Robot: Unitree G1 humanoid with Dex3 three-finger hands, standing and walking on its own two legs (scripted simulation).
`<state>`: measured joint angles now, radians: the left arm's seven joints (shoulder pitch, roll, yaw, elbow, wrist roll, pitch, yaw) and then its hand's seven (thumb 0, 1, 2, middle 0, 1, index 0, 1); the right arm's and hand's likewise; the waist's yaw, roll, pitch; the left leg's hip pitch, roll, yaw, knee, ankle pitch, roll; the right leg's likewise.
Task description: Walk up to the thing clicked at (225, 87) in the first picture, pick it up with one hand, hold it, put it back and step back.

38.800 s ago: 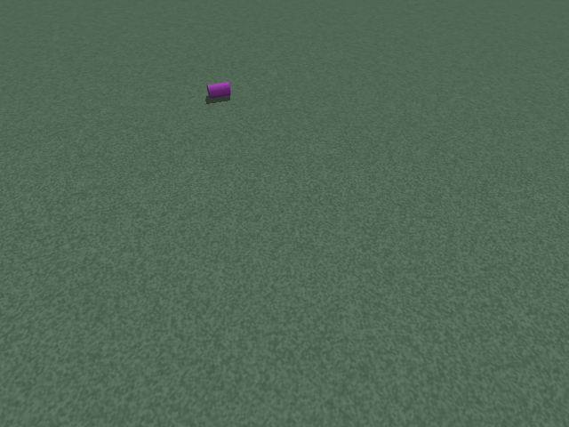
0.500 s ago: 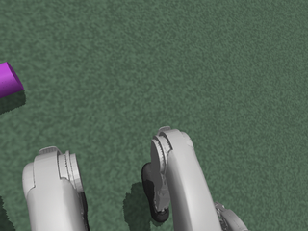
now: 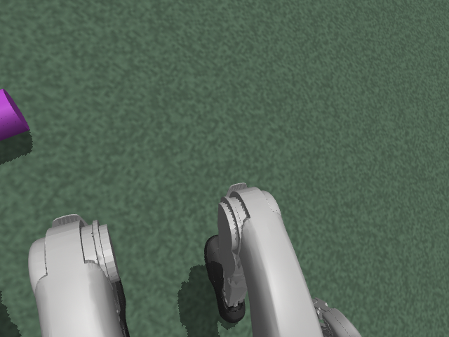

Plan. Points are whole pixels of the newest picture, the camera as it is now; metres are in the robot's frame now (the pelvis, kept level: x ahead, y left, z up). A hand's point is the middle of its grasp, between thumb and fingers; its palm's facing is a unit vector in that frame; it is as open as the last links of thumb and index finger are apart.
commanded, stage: rise first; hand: left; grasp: from above
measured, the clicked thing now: out of the picture +0.50 +0.37 -0.28
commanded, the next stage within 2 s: approach in 0.50 s
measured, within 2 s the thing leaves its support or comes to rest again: neither
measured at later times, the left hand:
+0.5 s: hand out of the picture +0.45 +0.39 -0.16, palm faces -0.39 -0.19 -0.90, open 14.1 cm
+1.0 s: hand out of the picture +0.50 +0.34 -0.16, palm faces -0.36 -0.18 -0.92, open 14.3 cm
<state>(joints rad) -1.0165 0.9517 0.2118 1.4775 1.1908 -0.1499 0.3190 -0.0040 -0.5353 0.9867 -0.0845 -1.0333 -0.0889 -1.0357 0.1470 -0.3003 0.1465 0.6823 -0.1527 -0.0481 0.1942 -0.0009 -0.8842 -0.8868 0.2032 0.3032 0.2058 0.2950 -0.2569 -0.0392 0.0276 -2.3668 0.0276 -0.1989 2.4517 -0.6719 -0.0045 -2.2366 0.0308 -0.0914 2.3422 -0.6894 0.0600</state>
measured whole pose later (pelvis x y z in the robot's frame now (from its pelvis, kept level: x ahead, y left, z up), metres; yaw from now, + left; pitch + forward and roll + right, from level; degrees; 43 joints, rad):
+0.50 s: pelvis +0.00 +0.00 +0.00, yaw +0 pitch +32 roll -11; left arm -1.03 0.95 0.21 1.50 1.20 -0.15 0.33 0.00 -0.53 0.98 -0.09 -1.03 -0.09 -1.03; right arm 0.14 -0.30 0.15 0.68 -0.16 -0.05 0.19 0.00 -0.88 -0.89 0.20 0.30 0.21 0.30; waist -0.26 -0.04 0.02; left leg -2.37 0.03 -0.20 2.45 -0.67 0.00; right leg -2.24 0.03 -0.09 2.34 -0.69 0.06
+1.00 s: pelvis +0.00 +0.00 +0.00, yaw -1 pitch +33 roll -11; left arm -1.19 0.93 0.14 1.58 1.23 -0.09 0.37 0.00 -0.58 1.03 -0.09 -1.01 -0.08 -1.03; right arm 0.17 -0.30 0.18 0.65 -0.16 -0.07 0.18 0.00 -0.89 -0.89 0.20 0.30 0.21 0.30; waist -0.33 -0.04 0.02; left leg -2.38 0.03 -0.20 2.45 -0.67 0.00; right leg -2.25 0.04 -0.09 2.33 -0.68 0.06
